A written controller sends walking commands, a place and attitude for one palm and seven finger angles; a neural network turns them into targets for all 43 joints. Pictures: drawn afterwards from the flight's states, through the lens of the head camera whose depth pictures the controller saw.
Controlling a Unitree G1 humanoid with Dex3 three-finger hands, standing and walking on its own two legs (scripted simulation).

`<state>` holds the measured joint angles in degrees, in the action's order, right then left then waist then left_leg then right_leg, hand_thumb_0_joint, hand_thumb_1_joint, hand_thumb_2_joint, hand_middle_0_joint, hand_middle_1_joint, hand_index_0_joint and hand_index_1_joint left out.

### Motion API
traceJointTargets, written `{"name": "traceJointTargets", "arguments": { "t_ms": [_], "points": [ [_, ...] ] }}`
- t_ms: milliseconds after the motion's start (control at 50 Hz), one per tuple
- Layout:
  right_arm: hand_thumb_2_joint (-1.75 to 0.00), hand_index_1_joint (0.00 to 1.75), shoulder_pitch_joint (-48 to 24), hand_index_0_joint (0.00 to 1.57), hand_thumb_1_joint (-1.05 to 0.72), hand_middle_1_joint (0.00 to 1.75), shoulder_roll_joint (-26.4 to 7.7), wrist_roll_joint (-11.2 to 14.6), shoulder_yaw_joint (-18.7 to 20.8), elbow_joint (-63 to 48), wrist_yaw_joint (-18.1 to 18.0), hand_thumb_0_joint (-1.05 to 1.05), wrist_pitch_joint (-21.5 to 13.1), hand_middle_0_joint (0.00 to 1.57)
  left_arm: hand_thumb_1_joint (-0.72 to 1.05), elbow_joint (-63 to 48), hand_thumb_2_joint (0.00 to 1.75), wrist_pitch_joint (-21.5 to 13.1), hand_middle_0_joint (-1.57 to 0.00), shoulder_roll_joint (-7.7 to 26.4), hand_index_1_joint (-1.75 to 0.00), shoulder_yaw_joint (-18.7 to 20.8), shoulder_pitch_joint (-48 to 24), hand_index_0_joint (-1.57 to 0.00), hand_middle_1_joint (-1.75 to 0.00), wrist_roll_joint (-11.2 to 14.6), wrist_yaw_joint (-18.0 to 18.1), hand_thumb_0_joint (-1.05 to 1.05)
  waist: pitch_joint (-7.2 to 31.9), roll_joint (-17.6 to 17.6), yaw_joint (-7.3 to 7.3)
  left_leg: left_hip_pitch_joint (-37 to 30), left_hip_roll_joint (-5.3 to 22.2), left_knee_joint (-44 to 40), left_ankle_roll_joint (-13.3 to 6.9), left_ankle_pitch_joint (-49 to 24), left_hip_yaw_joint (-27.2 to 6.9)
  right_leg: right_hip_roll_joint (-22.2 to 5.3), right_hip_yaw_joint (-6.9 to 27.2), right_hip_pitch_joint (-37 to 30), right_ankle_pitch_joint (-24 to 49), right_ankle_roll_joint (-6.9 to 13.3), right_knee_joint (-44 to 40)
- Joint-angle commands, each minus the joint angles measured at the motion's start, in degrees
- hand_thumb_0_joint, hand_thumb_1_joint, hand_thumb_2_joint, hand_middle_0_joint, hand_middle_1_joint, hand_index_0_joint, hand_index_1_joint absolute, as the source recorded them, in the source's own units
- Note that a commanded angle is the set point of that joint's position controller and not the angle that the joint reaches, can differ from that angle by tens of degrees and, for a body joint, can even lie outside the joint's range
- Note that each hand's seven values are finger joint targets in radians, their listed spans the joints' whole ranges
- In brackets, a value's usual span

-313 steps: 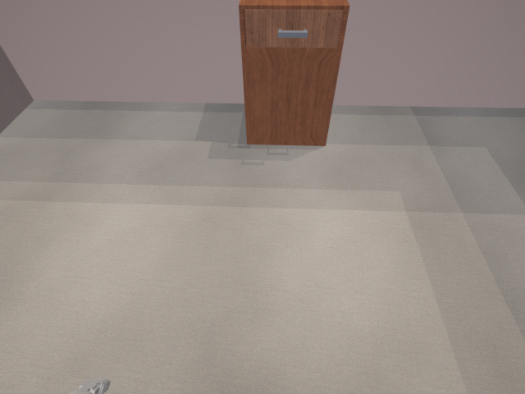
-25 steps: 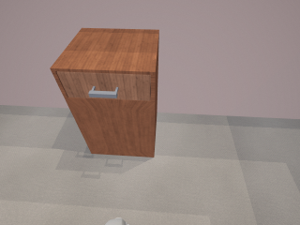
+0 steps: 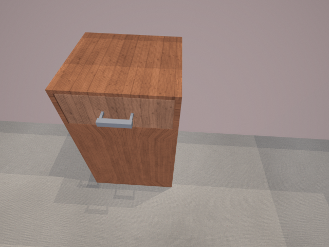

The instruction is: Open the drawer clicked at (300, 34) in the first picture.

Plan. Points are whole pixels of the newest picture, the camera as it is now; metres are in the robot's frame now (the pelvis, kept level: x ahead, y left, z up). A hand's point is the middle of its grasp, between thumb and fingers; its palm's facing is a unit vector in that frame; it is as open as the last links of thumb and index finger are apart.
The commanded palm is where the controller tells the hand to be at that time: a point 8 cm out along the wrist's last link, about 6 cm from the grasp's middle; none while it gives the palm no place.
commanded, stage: come to a stop and stand still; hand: left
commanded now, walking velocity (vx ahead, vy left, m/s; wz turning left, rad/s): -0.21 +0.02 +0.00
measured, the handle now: (115, 119) +0.56 +0.22 -0.10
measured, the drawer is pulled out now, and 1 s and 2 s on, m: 0.00 0.00 0.00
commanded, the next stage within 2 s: look again from close up in 0.76 s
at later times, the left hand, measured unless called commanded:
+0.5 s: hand out of the picture +0.06 +0.22 -0.18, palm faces +0.02 -0.97 -0.25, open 7.4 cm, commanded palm none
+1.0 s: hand out of the picture +0.01 +0.20 -0.17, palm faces -0.01 -0.98 -0.21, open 7.4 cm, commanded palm none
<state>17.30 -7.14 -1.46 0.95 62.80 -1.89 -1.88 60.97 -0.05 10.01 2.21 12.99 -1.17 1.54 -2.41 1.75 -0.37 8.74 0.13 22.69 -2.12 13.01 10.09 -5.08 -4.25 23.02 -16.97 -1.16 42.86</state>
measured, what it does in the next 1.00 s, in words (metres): steps on the spot: right foot, then left foot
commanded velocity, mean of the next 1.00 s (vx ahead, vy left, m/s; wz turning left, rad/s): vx -0.05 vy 0.02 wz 0.00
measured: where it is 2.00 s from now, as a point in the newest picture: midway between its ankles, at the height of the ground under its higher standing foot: outside the picture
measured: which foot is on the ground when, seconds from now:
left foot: down 0.00-0.12, up 0.14-0.38, down 0.40-1.00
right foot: up 0.00-0.04, down 0.06-1.00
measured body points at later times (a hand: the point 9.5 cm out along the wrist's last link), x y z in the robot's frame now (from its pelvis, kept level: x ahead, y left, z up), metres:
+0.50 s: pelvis -0.01 +0.03 -0.01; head +0.00 +0.02 +0.43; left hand +0.06 +0.27 -0.16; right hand +0.06 -0.22 -0.16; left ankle -0.02 +0.13 -0.74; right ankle +0.05 -0.11 -0.74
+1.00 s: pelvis +0.01 +0.03 +0.00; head +0.02 +0.01 +0.45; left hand +0.01 +0.25 -0.15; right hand +0.00 -0.20 -0.17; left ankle -0.02 +0.13 -0.74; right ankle +0.05 -0.11 -0.74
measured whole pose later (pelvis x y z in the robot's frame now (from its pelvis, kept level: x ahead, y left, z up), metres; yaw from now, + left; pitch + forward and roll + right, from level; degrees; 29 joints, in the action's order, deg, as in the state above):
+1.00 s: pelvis +0.01 +0.03 +0.00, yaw -1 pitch -1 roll +1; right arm 18.9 -11.2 -1.0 -0.7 60.5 -1.2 -0.6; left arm 62.0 -0.2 8.1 -1.3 16.9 -0.7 1.1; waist -1.8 -1.9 -0.2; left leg 7.9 -0.5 25.7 -1.7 16.8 6.0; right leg -3.9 -1.4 15.5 -10.7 -1.8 27.5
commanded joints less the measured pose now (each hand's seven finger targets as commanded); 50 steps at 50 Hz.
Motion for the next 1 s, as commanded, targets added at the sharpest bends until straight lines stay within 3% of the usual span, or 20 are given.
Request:
{"name": "traceJointTargets", "arguments": {
  "t_ms": [0,20,60,80,100,160,240,320,340,360,380,420,440,460,500,540,600,660,880,980],
  "points": [
    [-0.90,0.30,-0.45,0.20,-0.90,0.30,-6.89,0.76,1.46,-1.23,-0.46,0.00,0.40,0.20,0.90,0.24,0.90,0.18,-0.20,2.42,-0.30,-0.09,7.10,-0.20,-0.30,0.18,0.21,0.00,0.67,-6.01,2.61,3.29,12.68,-0.12,-2.97,-21.04,-7.49,-0.06,0.98,-11.76,11.55,-0.07,-16.58],
    [-0.90,0.30,0.76,0.20,-0.90,0.30,-5.63,1.09,1.47,-0.85,-0.19,0.00,0.57,0.20,0.90,0.12,0.90,-0.21,-0.20,4.83,-0.30,0.10,6.82,-0.20,-0.30,0.07,0.49,0.00,1.16,-1.15,2.11,5.22,9.64,1.88,-0.55,-15.19,-6.82,-2.19,5.10,-14.24,21.96,1.05,-18.72],
    [-0.90,0.30,2.91,0.20,-0.90,0.30,-3.80,1.35,1.62,-0.77,0.19,0.00,1.65,0.20,0.90,-0.80,0.90,-0.33,-0.20,7.74,-0.30,0.52,4.68,-0.20,-0.30,0.19,0.84,0.00,1.35,3.01,0.13,6.95,5.05,4.73,2.11,-2.40,-4.81,-9.66,10.97,-14.05,39.11,5.82,-16.02],
    [-0.90,0.30,3.95,0.20,-0.90,0.30,-3.85,1.28,1.84,-0.41,0.15,0.00,2.51,0.20,0.90,-0.97,0.90,-0.47,-0.20,9.07,-0.30,1.10,4.58,-0.20,-0.30,0.35,0.99,0.00,4.11,9.95,-0.01,5.72,3.29,9.10,2.86,3.57,-3.61,-11.55,12.91,-14.32,43.14,8.04,-17.51],
    [-0.90,0.30,3.68,0.20,-0.90,0.30,-4.36,1.21,2.26,-0.89,0.12,0.00,3.11,0.20,0.90,-1.42,0.90,-0.41,-0.20,9.20,-0.30,1.30,4.46,-0.20,-0.30,0.38,1.15,0.00,5.71,12.14,0.74,6.74,2.24,15.25,3.21,12.34,-3.80,-13.64,13.94,-15.17,47.30,10.28,-19.76],
    [-0.90,0.30,1.64,0.20,-0.90,0.30,-4.26,1.36,2.74,-2.20,-0.10,0.00,3.86,0.20,0.90,-3.02,0.90,0.29,-0.20,9.16,-0.30,2.39,1.98,-0.20,-0.30,-0.25,1.85,0.00,6.37,6.95,1.62,12.54,1.42,29.34,3.17,19.50,-8.84,-15.82,14.69,-17.73,51.15,14.65,-19.61],
    [-0.90,0.30,0.30,0.20,-0.90,0.30,-4.08,1.39,2.90,-4.10,0.12,0.00,4.28,0.20,0.90,-5.26,0.90,1.02,-0.20,9.97,-0.30,3.30,-1.71,-0.20,-0.30,-0.77,1.87,0.00,6.99,6.22,1.12,11.96,1.23,25.53,3.86,17.93,-10.10,-14.40,11.14,-17.36,45.49,13.17,-19.29],
    [-0.90,0.30,3.94,0.20,-0.90,0.30,-3.97,1.07,2.70,-3.90,0.37,0.00,3.68,0.20,0.90,-5.74,0.90,1.57,-0.20,9.54,-0.30,3.19,-3.46,-0.20,-0.30,-0.45,1.36,0.00,7.58,8.29,-0.87,2.11,0.65,6.52,3.72,3.97,-7.31,-10.05,9.23,-11.51,26.62,8.47,-17.70],
    [-0.90,0.30,2.23,0.20,-0.90,0.30,-9.26,1.56,3.60,-8.31,0.41,0.00,1.97,0.20,0.90,-6.27,0.90,0.11,-0.20,9.61,-0.30,1.96,-0.52,-0.20,-0.30,0.39,3.65,0.00,17.67,-3.46,-2.02,2.28,2.97,1.14,4.26,-0.84,-4.30,-8.93,10.03,-22.41,43.38,6.52,-6.89],
    [-0.90,0.30,-0.50,0.20,-0.90,0.30,-8.05,0.80,3.20,-10.91,0.46,0.00,1.62,0.20,0.90,-8.48,0.90,0.69,-0.20,8.75,-0.30,1.32,0.84,-0.20,-0.30,0.89,3.16,0.00,16.13,-9.26,0.11,2.66,5.48,-0.08,2.47,-2.75,-8.18,-5.66,6.06,-18.18,25.08,4.71,-5.35],
    [-0.90,0.30,-1.69,0.20,-0.90,0.30,-10.10,0.36,3.13,-11.97,0.62,0.00,2.07,0.20,0.90,-8.59,0.90,0.91,-0.20,7.02,-0.30,1.14,0.58,-0.20,-0.30,0.68,2.41,0.00,11.89,-13.01,0.74,3.87,9.30,1.82,0.61,-6.31,-10.43,-2.83,3.13,-11.64,11.46,3.67,-6.59],
    [-0.90,0.30,-4.67,0.20,-0.90,0.30,-11.37,0.11,2.54,-15.19,0.95,0.00,2.56,0.20,0.90,-9.77,0.90,2.60,-0.20,6.17,-0.30,0.15,-0.63,-0.20,-0.30,-0.07,1.24,0.00,0.22,-16.99,0.81,12.29,12.53,-5.12,-2.49,1.44,-16.21,2.36,-0.41,-5.19,-4.97,2.24,-4.36],
    [-0.90,0.30,-5.90,0.20,-0.90,0.30,-11.47,0.10,2.48,-16.11,0.88,0.00,2.64,0.20,0.90,-9.87,0.90,2.90,-0.20,5.88,-0.30,-0.14,-0.79,-0.20,-0.30,-0.24,0.73,0.00,-5.80,-14.34,0.91,18.49,12.81,-7.99,-3.44,8.67,-17.44,2.80,0.16,-4.78,-4.56,2.35,-2.50],
    [-0.90,0.30,-6.91,0.20,-0.90,0.30,-11.99,0.08,2.30,-16.62,0.99,0.00,2.73,0.20,0.90,-9.69,0.90,2.77,-0.20,5.64,-0.30,-0.27,0.64,-0.20,-0.30,-0.31,0.26,0.00,-7.52,-8.73,1.80,20.99,12.14,-7.81,-3.61,12.31,-16.86,2.85,1.06,-5.88,-1.91,2.48,-2.78],
    [-0.90,0.30,-6.98,0.20,-0.90,0.30,-12.25,0.19,1.84,-17.04,1.17,0.00,2.56,0.20,0.90,-9.24,0.90,2.16,-0.20,5.33,-0.30,-0.77,3.89,-0.20,-0.30,-0.22,-0.26,0.00,-6.72,-5.26,2.40,19.94,9.46,-6.77,-2.53,17.52,-14.80,2.55,2.54,-7.67,1.13,2.51,-7.89],
    [-0.90,0.30,-4.98,0.20,-0.90,0.30,-11.67,0.31,1.45,-16.63,1.21,0.00,2.02,0.20,0.90,-9.06,0.90,1.28,-0.20,6.73,-0.30,-0.94,4.66,-0.20,-0.30,-0.16,-0.49,0.00,-3.45,-5.96,1.50,14.74,6.97,-5.45,-1.78,16.73,-13.62,2.25,4.74,-7.59,1.88,2.94,-12.58],
    [-0.90,0.30,-1.71,0.20,-0.90,0.30,-12.04,0.40,1.40,-15.41,1.31,0.00,2.04,0.20,0.90,-9.17,0.90,0.64,-0.20,7.62,-0.30,-1.11,3.49,-0.20,-0.30,-0.14,-0.42,0.00,-3.26,0.55,-0.12,11.17,5.23,-3.70,-1.23,16.97,-12.79,1.10,8.16,-4.18,-3.76,3.04,-17.37],
    [-0.90,0.30,-0.18,0.20,-0.90,0.30,-11.79,0.42,0.99,-13.73,1.24,0.00,1.55,0.20,0.90,-8.31,0.90,0.28,-0.20,6.95,-0.30,-1.37,4.12,-0.20,-0.30,0.01,-0.43,0.00,-2.33,-1.60,-0.43,9.50,6.07,-5.75,-1.42,15.59,-13.62,1.43,7.34,-4.60,-0.83,2.77,-17.19],
    [-0.90,0.30,2.81,0.20,-0.90,0.30,-9.61,0.76,-0.59,-6.47,0.62,0.00,0.11,0.20,0.90,-2.31,0.90,-1.05,-0.20,5.60,-0.30,-1.84,5.55,-0.20,-0.30,0.55,-0.13,0.00,0.96,-1.21,-0.07,4.63,5.78,-4.58,-0.49,0.26,-11.21,-0.92,7.19,-10.89,10.02,2.77,-18.38],
    [-0.90,0.30,3.93,0.20,-0.90,0.30,-8.64,0.73,-1.02,-3.48,0.33,0.00,-0.05,0.20,0.90,-0.46,0.90,-1.11,-0.20,4.85,-0.30,-1.79,5.35,-0.20,-0.30,0.64,0.04,0.00,-0.17,-2.07,0.26,4.64,5.90,-4.45,-0.13,-1.83,-10.64,-1.20,6.52,-12.11,11.49,3.03,-18.19]
  ]
}}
